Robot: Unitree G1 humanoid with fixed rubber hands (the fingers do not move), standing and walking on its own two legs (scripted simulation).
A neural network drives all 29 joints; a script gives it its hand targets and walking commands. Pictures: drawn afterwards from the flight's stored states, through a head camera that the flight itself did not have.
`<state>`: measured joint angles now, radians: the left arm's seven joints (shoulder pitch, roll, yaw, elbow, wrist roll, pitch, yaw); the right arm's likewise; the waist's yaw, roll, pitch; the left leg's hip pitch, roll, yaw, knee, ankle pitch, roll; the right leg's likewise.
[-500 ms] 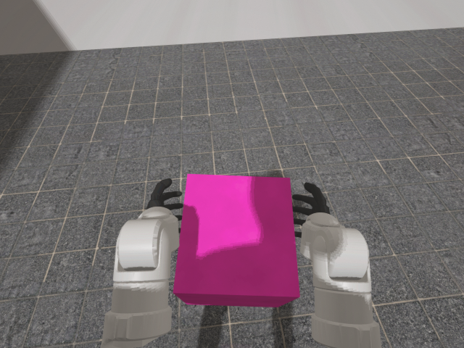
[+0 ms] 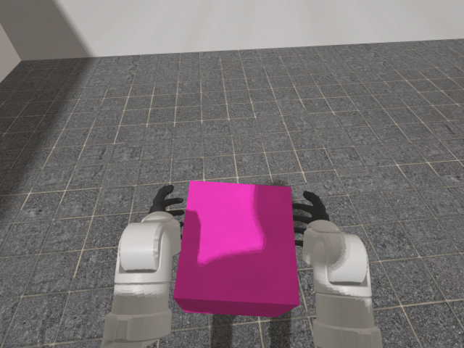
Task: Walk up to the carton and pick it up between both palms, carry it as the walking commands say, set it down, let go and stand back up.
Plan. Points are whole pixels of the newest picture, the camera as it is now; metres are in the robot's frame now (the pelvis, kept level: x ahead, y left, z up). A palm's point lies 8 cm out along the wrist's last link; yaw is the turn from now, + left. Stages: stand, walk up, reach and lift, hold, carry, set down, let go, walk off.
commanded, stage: carry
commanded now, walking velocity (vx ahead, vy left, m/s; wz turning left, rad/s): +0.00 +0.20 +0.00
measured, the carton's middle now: (235, 252) +0.31 +0.00 -0.01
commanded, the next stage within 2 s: none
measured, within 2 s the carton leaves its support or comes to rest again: neither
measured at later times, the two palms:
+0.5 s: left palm (45, 255) +0.26 +0.28 +0.09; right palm (215, 244) +0.27 +0.03 +0.09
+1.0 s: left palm out of the picture +0.20 +0.41 +0.07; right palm (119, 282) +0.22 +0.16 +0.09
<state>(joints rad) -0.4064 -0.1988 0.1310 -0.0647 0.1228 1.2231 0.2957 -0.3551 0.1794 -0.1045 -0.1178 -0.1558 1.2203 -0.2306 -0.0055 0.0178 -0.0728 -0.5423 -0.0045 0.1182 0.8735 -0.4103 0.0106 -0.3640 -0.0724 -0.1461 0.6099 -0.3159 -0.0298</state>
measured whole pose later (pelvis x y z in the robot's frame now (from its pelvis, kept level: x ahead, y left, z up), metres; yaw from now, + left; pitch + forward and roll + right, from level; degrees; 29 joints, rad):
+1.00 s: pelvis -0.09 +0.27 +0.00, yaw +0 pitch +4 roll +0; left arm -0.37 -0.18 0.14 -0.14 0.13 1.24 0.30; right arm -0.40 0.20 -0.09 -0.08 -0.13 1.22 -0.26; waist 0.01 -0.04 -0.05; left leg -0.42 0.04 0.11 0.56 -0.22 0.02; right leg -0.50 -0.14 -0.04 0.92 -0.53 0.06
